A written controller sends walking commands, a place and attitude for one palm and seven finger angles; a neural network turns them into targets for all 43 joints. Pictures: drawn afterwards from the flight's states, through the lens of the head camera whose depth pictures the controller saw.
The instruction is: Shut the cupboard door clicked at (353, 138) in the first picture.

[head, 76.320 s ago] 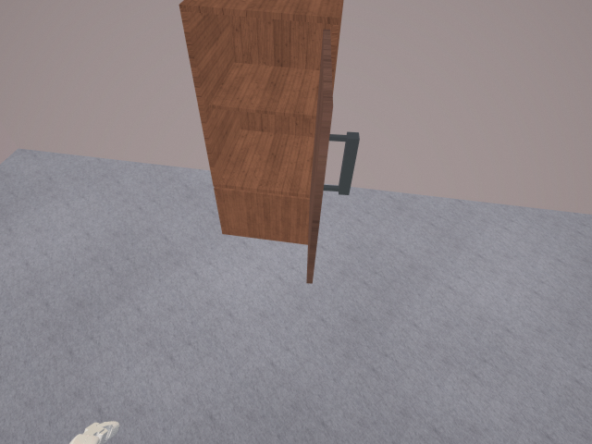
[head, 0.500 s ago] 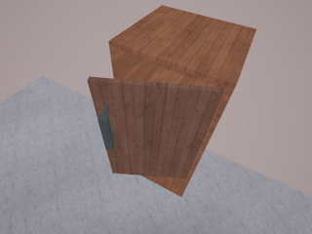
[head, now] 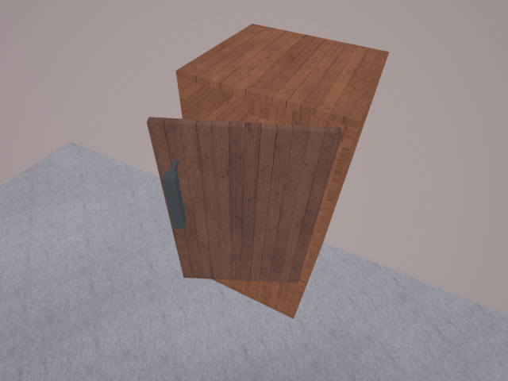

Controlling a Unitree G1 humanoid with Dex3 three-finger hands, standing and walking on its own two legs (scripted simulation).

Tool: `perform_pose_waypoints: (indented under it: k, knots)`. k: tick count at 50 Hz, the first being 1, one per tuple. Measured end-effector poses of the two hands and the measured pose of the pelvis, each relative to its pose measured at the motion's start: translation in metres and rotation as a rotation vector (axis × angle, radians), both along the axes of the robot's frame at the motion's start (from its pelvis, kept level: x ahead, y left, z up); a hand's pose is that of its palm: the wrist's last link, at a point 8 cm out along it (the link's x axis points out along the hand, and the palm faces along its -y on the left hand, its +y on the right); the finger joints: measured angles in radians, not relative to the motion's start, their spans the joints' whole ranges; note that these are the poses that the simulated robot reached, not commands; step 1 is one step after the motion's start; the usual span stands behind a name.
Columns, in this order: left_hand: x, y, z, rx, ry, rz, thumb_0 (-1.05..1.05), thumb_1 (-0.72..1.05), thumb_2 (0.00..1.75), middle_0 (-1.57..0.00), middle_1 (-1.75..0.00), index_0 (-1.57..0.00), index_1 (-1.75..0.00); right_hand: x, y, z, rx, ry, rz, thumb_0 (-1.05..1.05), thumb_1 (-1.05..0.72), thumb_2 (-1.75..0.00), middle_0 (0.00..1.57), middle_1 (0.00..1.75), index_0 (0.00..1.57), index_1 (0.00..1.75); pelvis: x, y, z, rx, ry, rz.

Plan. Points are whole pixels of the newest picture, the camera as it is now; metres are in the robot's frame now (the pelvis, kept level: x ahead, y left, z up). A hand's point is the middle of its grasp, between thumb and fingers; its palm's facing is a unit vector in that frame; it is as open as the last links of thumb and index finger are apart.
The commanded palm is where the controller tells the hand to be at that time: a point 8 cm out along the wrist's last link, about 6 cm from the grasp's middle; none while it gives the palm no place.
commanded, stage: come to a stop and stand still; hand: left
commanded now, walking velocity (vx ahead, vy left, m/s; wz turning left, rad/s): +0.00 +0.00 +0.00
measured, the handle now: (177, 195) +0.50 +0.20 -0.02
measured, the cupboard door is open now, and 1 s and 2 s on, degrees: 24 24 24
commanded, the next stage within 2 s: look again from close up in 1.20 s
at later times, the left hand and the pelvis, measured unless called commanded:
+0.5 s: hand out of the picture -0.12 +0.21 -0.19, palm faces +0.12 -0.97 -0.19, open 7.4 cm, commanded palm none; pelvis -0.08 +0.03 -0.01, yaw +3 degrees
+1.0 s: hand out of the picture -0.10 +0.25 -0.17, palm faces +0.03 -0.98 -0.17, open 7.3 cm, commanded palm none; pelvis -0.13 +0.08 +0.01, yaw +1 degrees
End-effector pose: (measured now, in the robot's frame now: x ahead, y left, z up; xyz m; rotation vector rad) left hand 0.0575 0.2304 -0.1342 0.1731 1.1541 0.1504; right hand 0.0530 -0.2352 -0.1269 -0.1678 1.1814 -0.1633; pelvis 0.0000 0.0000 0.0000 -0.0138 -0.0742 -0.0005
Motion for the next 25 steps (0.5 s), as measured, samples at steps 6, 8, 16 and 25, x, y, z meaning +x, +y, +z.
perform_pose_waypoints:
  k: [6,8,16,25]
  knots:
    - [-0.021,0.01,0.003,-0.013,0.002,-0.005,0.01,0.9,0.89,-0.2,-0.3,-0.21,-0.3,-0.042,0.011,0.002,-0.002,0.058,0.005,0.0,-0.91,-0.9,0.2,0.3,0.2,0.3,-0.022,0.01,0.003,-0.011,0.027,0.01]
    - [-0.032,0.014,0.002,-0.015,0.021,0.002,0.01,0.9,0.89,-0.2,-0.3,-0.21,-0.3,-0.056,0.014,0.001,-0.003,0.083,0.003,0.0,-0.91,-0.9,0.2,0.3,0.2,0.3,-0.028,0.013,0.004,-0.015,0.031,0.014]
    - [-0.108,0.022,-0.006,-0.016,0.126,0.086,0.01,0.91,0.89,-0.2,-0.3,-0.2,-0.3,-0.085,0.022,-0.011,0.006,0.148,0.026,0.0,-0.91,-0.9,0.21,0.3,0.2,0.3,-0.052,0.02,-0.002,-0.019,0.008,0.038]
    - [-0.188,0.024,-0.024,-0.044,0.275,0.149,0.01,0.9,0.89,-0.2,-0.3,-0.2,-0.3,-0.078,0.03,0.0,-0.018,0.028,0.01,0.0,-0.91,-0.9,0.2,0.3,0.2,0.3,-0.075,0.033,-0.005,0.011,0.028,0.052]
